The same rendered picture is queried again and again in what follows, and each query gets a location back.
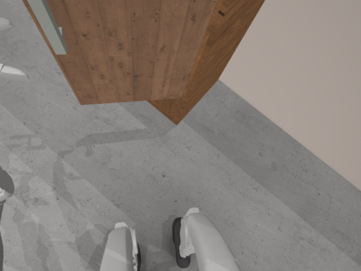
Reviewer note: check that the robot right thigh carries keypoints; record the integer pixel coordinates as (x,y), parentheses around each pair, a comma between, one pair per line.
(212,251)

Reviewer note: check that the cupboard door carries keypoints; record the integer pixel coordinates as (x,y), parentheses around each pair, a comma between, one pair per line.
(128,50)

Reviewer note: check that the handle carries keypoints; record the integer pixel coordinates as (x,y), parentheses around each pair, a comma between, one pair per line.
(47,22)

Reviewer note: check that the robot left upper arm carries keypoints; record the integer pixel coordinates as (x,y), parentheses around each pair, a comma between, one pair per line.
(6,191)

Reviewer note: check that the robot right shin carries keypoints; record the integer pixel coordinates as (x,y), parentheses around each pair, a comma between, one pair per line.
(184,249)

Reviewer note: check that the robot left hand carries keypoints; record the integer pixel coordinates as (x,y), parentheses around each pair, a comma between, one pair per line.
(10,73)

